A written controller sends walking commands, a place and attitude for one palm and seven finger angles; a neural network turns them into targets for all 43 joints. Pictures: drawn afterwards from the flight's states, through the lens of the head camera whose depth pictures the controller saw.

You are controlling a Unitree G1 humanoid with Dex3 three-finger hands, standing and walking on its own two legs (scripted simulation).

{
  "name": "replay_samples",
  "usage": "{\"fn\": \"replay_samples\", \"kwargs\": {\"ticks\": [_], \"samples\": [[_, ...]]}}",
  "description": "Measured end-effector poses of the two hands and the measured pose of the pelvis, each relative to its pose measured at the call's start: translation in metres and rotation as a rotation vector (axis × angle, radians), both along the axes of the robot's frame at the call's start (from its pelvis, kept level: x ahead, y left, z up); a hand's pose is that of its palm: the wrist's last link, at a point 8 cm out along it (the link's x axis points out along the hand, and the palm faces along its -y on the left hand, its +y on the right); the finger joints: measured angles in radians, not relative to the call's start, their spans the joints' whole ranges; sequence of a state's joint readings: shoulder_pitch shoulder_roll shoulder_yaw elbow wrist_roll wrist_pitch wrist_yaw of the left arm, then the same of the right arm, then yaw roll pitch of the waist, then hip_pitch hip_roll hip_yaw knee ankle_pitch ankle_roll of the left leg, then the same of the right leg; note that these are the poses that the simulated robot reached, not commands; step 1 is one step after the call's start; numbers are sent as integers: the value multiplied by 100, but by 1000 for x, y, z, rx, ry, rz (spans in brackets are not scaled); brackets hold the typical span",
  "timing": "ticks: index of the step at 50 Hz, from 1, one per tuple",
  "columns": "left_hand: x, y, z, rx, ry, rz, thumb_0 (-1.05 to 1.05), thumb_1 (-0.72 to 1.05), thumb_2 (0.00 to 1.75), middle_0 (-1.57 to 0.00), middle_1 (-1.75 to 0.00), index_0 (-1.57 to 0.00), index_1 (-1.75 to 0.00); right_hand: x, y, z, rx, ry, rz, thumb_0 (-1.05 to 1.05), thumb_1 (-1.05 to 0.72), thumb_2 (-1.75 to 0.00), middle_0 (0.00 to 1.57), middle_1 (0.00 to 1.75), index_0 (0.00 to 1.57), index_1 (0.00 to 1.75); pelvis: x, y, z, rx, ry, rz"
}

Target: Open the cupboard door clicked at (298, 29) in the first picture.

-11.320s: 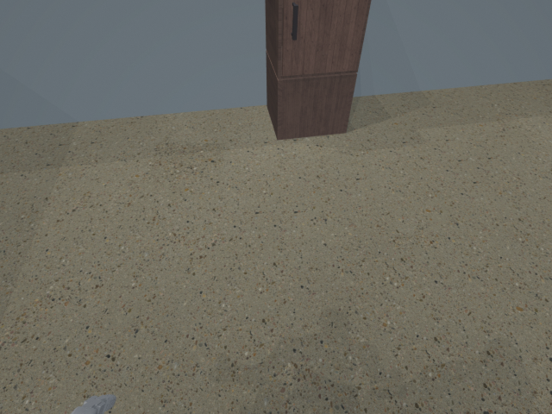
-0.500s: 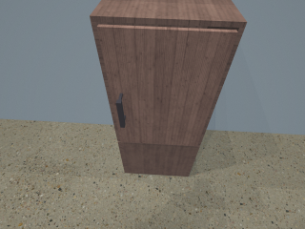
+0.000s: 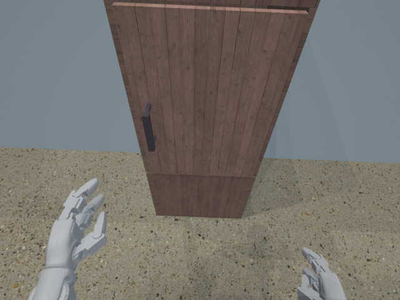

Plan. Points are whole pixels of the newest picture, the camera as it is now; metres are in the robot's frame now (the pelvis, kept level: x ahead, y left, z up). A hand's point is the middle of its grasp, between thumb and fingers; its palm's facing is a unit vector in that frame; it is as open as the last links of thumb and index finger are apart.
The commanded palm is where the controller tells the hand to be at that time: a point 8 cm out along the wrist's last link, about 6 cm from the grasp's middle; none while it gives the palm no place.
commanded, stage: raise the hand with hooked fingers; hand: left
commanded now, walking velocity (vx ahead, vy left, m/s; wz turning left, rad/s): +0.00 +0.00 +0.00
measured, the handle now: (150, 128) +0.58 +0.16 -0.03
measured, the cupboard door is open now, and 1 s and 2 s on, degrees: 0 0 0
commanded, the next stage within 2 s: move the hooked fingers beside the handle in 1.82 s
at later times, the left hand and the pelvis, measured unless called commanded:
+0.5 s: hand (103, 257) +0.22 +0.20 -0.04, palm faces -0.07 -1.00 -0.02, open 10.7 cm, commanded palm +0.18 +0.27 -0.03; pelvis -0.03 -0.04 -0.07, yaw +0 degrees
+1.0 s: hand (66, 247) +0.23 +0.27 -0.02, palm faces +0.02 -1.00 -0.07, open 13.5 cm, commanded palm +0.21 +0.32 -0.03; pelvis -0.03 +0.01 -0.06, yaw +0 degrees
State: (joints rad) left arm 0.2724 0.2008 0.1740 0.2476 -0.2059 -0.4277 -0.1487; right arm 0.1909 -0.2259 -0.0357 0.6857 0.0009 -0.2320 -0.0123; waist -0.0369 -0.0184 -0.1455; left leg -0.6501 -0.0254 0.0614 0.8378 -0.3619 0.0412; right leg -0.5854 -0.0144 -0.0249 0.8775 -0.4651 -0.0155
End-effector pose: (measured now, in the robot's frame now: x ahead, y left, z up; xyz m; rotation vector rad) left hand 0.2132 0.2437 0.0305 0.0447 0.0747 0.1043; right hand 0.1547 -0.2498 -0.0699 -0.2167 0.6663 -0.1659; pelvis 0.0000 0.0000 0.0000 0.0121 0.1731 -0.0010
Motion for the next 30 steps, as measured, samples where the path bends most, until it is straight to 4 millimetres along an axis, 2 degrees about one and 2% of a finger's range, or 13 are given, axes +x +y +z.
{"fn": "replay_samples", "kwargs": {"ticks": [3, 7, 9, 11, 14, 17, 20, 23, 26, 30], "samples": [[-21, -4, -31, -11, -41, -101, 0, 71, 81, -21, -43, -22, -43, 22, -12, 1, -33, -80, 48, 1, -90, -90, 21, 30, 21, 30, -10, -12, -23, -2, 47, 0], [-69, 5, -79, -42, 66, -84, 0, 61, 77, -22, -49, -23, -49, 44, -24, -8, -84, -142, 111, 1, -90, -90, 21, 30, 21, 30, -20, -24, -52, -14, 85, 15], [-89, 12, -86, -41, 77, -24, 1, 57, 76, -22, -52, -23, -52, 49, -25, -17, -98, -149, 133, 1, -90, -90, 20, 30, 21, 30, -23, -28, -62, -28, 94, 26], [-98, 17, -78, -8, 17, 21, 1, 52, 74, -23, -55, -23, -55, 51, -23, -29, -105, -142, 153, 1, -90, -90, 20, 30, 20, 30, -26, -32, -70, -41, 100, 35], [-91, 16, -55, 53, -127, 10, 1, 45, 71, -23, -60, -24, -59, 46, -16, -51, -89, -112, 170, 1, -90, -90, 20, 30, 20, 30, -30, -37, -79, -59, 106, 47], [-66, 6, -43, 74, -188, -94, 1, 38, 68, -23, -64, -24, -64, 32, -8, -72, -43, -70, 159, 1, -90, -90, 20, 30, 21, 30, -35, -39, -84, -68, 113, 49], [-35, 0, -52, 44, -84, -206, 1, 31, 65, -24, -69, -25, -68, 10, -3, -86, 7, -11, 113, 1, -90, -90, 21, 30, 21, 30, -37, -40, -83, -61, 120, 40], [-16, 4, -63, -10, 57, -224, 1, 24, 62, -24, -73, -25, -73, -15, -4, -90, 38, 52, 56, 1, -90, -90, 21, 30, 21, 30, -36, -39, -76, -48, 122, 27], [-12, 18, -58, -26, 79, -138, 1, 17, 59, -25, -78, -26, -77, -38, -11, -87, 40, 106, -1, 1, -90, -90, 21, 30, 21, 30, -31, -35, -69, -36, 130, 10], [-19, 38, -42, 18, -12, -28, 0, 8, 55, -26, -84, -26, -83, -57, -22, -84, 6, 162, -38, 1, -90, -90, 21, 30, 21, 30, -27, -27, -63, -35, 140, 3]]}}
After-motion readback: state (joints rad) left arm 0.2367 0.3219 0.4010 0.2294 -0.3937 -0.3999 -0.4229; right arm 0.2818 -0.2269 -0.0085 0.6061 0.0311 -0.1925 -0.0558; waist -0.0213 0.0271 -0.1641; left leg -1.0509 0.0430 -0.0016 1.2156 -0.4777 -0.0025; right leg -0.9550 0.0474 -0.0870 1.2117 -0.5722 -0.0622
